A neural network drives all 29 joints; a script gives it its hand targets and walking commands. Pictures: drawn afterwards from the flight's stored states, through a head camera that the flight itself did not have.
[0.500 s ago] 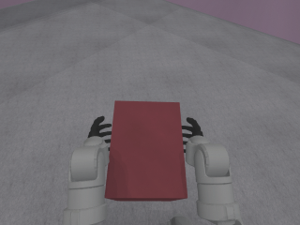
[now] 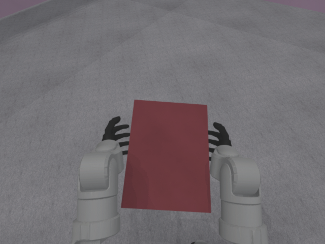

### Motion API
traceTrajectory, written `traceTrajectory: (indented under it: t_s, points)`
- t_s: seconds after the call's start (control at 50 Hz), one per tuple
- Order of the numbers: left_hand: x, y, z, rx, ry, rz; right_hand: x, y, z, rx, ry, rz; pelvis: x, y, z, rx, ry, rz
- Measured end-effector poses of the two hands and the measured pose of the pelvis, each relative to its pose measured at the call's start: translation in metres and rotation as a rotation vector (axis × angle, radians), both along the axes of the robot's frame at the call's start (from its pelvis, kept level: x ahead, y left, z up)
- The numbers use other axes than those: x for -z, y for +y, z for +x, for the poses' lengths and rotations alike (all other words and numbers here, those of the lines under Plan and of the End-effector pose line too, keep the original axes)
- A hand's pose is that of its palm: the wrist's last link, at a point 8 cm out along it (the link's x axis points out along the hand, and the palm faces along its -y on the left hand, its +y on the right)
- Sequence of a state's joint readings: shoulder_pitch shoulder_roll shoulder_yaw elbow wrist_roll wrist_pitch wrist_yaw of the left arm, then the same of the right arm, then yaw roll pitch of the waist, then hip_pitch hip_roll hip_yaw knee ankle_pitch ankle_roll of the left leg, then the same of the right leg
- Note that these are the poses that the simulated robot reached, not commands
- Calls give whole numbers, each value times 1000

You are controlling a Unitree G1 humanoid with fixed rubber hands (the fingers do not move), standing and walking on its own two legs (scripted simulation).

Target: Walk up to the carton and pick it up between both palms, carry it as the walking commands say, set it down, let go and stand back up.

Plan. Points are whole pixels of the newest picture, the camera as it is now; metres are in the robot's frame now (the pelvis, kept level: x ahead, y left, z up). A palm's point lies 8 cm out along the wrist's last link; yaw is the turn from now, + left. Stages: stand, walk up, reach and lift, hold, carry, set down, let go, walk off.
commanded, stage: carry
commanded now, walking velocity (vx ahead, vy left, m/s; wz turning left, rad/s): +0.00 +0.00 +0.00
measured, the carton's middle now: (165, 161) +0.33 -0.04 +0.00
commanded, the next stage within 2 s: none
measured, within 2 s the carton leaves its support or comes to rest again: neither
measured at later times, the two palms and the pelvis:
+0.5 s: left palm out of the picture +0.15 +0.21 +0.10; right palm (177, 239) +0.14 -0.04 +0.08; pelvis -0.15 +0.09 -0.01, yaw +1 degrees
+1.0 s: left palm out of the picture +0.08 +0.21 +0.09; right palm out of the picture +0.08 -0.04 +0.09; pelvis -0.22 +0.08 +0.00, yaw +0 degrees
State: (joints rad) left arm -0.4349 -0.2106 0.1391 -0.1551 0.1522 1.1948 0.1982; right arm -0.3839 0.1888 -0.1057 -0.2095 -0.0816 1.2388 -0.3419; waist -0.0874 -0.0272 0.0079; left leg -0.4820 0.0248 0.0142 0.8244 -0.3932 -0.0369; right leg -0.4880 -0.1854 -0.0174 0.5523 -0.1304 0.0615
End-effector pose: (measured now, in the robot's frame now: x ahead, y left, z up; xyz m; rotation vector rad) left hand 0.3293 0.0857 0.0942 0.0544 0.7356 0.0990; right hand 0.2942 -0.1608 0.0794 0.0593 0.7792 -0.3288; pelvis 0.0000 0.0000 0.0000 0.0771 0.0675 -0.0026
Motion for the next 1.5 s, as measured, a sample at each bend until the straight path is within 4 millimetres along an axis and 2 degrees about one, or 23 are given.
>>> traceTrajectory:
  t_s: [0.08, 0.18, 0.24, 0.32, 0.44, 0.56, 0.62, 0.72, 0.96, 1.16, 1.5]
  points:
    - [7, 34, -30, 7, -40, -6, -5, 36, -31, 16, -33, -50, 14, 33, -31, -4, 0, -26]
    - [27, 95, -93, -118, 82, -24, -1, 93, -62, -157, 90, -84, 4, 49, -63, -5, -12, -78]
    - [22, 121, -127, -221, 87, -8, 0, 121, -74, -244, 94, -77, 3, 55, -83, -11, -10, -80]
    - [5, 136, -154, -316, 36, 30, 2, 140, -88, -295, 43, -52, 9, 60, -110, -8, -1, -61]
    - [-9, 129, -173, -241, 42, 75, 5, 133, -132, -224, 51, -5, 5, 78, -141, -23, -35, -86]
    - [-8, 116, -186, -132, 41, 41, -8, 119, -167, -107, 54, -36, 4, 88, -162, -19, -40, -86]
    - [-7, 114, -198, -125, 38, 27, -15, 117, -175, -91, 51, -44, 4, 84, -174, -25, -35, -75]
    - [-6, 118, -224, -157, 54, 45, -16, 120, -188, -134, 53, -46, 1, 77, -191, -9, -43, -52]
    - [1, 120, -246, -152, 63, 31, -9, 122, -214, -115, 60, -48, 4, 84, -219, -7, -34, -58]
    - [-5, 118, -254, -163, 52, 46, -8, 120, -223, -123, 50, -30, 4, 82, -227, -4, -26, -59]
    - [0, 112, -239, -133, 57, 37, -8, 115, -214, -89, 56, -39, 4, 83, -218, 5, -18, -62]
